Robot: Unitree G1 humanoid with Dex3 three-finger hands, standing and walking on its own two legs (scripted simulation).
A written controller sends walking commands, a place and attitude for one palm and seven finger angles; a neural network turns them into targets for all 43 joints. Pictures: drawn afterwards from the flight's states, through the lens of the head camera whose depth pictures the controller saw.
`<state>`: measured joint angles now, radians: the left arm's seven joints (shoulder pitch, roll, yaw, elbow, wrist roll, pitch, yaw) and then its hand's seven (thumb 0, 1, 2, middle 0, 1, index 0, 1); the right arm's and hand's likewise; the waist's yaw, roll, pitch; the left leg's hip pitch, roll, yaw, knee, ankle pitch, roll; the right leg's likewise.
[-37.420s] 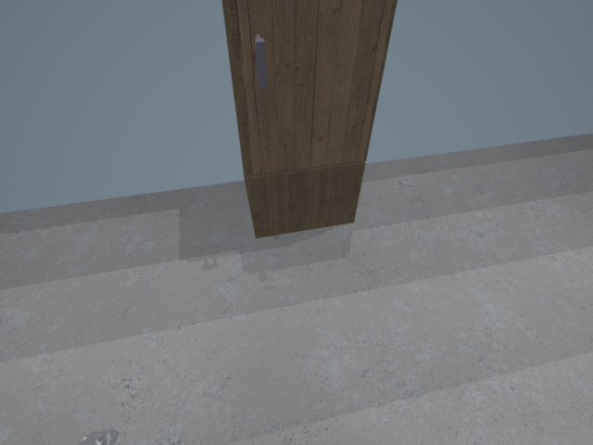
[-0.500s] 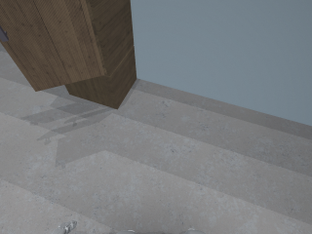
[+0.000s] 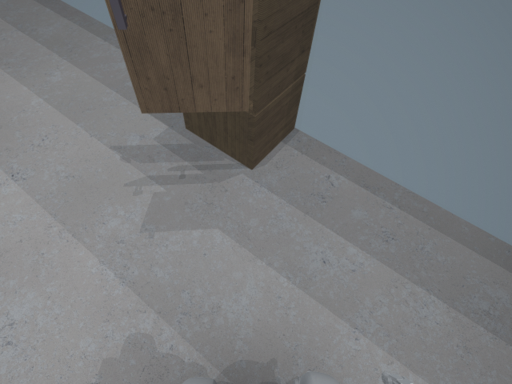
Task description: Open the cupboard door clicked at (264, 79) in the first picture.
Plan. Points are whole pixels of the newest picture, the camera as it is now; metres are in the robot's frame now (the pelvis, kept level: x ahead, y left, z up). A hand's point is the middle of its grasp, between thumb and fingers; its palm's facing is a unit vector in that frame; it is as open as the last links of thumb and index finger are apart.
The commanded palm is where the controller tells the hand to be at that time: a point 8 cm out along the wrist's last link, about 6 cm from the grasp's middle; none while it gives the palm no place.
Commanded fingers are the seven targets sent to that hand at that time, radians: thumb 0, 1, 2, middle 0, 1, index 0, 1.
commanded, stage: turn to face it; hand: left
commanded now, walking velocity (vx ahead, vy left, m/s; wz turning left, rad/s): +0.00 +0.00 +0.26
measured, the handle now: (117, 0) +1.01 +0.46 +0.05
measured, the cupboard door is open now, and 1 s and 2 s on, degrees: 42 42 42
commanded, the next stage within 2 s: take the last steps up to it in 0.14 s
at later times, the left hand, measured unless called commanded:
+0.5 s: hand out of the picture +0.01 +0.20 -0.18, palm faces +0.21 -0.96 -0.18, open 7.4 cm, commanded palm none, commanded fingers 0.00 0.90 0.90 -0.20 -0.30 -0.20 -0.30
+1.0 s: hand (140, 365) +0.15 +0.21 -0.15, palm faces +0.26 -0.94 -0.20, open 7.3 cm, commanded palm none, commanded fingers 0.00 0.90 0.90 -0.20 -0.30 -0.20 -0.30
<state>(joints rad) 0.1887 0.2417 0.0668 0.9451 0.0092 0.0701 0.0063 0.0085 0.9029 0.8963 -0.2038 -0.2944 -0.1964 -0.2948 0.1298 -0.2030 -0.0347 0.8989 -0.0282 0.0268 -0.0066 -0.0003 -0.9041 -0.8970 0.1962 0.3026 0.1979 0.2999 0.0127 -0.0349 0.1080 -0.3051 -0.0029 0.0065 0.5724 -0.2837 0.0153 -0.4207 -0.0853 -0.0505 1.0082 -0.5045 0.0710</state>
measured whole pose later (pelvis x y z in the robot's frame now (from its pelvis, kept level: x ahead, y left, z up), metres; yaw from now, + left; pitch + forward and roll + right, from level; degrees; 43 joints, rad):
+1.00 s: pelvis +0.16 +0.02 +0.01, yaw +12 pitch +0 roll +0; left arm 0.28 0.16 0.06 1.03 0.02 -0.06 0.00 0.00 0.93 0.90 -0.20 -0.29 -0.20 -0.30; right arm 0.28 -0.18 -0.05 1.07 -0.02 0.01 0.03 0.00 -0.91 -0.90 0.19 0.30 0.20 0.30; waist 0.00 0.00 0.04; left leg -0.46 0.08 0.07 0.89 -0.30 -0.02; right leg -0.15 -0.06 -0.14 0.40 -0.25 0.00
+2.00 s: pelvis +0.45 +0.16 +0.00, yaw +8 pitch +0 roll -1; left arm 0.20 0.21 0.06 1.02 0.01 0.07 0.02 0.01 0.91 0.90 -0.20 -0.29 -0.19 -0.29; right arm 0.10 -0.15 -0.03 0.99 -0.02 0.02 -0.05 0.00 -0.91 -0.90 0.20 0.30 0.20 0.30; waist 0.01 0.00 0.10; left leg -0.34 0.08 0.12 0.53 -0.19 0.02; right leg -0.38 0.00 -0.03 0.97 -0.56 0.03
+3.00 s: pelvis +0.46 +0.13 +0.01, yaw +7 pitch +0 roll +0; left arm 0.26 0.21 -0.02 1.08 0.01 -0.01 0.02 0.01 0.90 0.90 -0.20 -0.29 -0.20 -0.29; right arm 0.21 -0.19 0.01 1.11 -0.01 -0.02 -0.01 0.00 -0.90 -0.90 0.20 0.30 0.20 0.30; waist 0.01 -0.03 0.03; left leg -0.19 -0.02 0.11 0.46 -0.27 0.06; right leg -0.17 0.00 -0.01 0.45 -0.27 0.00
